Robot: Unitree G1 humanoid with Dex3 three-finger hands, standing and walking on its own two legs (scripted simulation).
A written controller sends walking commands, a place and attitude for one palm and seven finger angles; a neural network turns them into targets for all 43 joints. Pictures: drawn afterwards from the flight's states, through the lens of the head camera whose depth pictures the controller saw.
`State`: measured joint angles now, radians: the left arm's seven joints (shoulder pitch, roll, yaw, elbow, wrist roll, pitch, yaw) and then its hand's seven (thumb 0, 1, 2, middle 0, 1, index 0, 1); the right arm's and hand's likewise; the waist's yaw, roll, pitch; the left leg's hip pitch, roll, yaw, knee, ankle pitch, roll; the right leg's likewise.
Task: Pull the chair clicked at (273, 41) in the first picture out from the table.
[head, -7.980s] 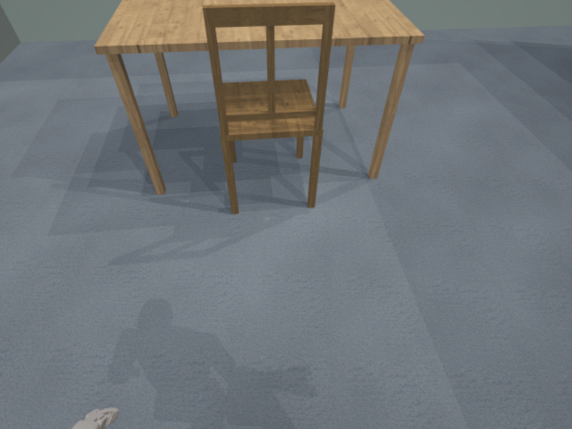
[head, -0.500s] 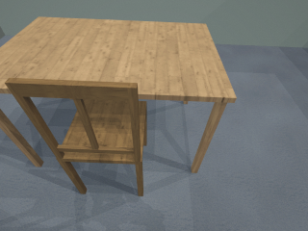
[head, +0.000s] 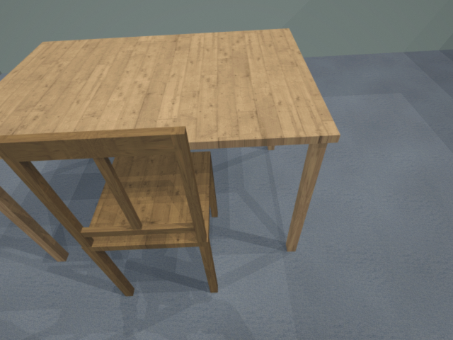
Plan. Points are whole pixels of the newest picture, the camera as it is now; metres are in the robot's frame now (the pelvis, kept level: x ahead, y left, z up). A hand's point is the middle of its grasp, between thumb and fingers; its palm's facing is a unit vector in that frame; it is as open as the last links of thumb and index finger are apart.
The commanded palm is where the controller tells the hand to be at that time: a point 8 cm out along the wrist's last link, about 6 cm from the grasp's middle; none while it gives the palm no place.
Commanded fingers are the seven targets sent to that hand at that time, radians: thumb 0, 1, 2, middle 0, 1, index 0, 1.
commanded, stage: look again from close up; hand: left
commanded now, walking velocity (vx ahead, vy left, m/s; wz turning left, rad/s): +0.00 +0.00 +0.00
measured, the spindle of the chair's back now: (121, 196) +0.46 +0.31 -0.08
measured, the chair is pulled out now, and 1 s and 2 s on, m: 0.00 0.00 0.00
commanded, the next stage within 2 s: raise the hand toward the chair's back in 0.88 s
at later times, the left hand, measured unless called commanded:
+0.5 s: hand out of the picture +0.01 +0.15 -0.17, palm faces +0.02 -0.97 -0.22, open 7.3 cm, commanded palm none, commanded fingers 0.00 0.90 0.90 -0.20 -0.30 -0.20 -0.30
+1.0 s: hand out of the picture +0.00 +0.15 -0.17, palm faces +0.03 -0.98 -0.21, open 7.3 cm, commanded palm +0.09 +0.20 -0.07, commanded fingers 0.00 0.85 0.88 -0.20 -0.29 -0.20 -0.29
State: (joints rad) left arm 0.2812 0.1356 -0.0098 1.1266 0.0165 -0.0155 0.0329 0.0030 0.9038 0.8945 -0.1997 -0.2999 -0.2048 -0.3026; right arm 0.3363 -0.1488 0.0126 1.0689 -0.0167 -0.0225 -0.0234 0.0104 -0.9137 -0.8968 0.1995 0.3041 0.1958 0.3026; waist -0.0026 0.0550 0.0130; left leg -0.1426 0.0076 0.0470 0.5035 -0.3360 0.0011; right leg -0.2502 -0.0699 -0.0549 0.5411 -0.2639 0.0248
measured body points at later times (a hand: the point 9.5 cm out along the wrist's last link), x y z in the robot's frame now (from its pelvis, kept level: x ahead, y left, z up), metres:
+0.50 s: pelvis +0.00 -0.03 +0.00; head +0.01 -0.05 +0.45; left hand +0.01 +0.20 -0.15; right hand -0.01 -0.26 -0.16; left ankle -0.04 +0.12 -0.73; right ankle +0.02 -0.13 -0.73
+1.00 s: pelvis -0.01 -0.03 +0.00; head +0.01 -0.03 +0.45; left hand +0.00 +0.20 -0.15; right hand -0.02 -0.24 -0.16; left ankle -0.04 +0.12 -0.73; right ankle +0.02 -0.13 -0.73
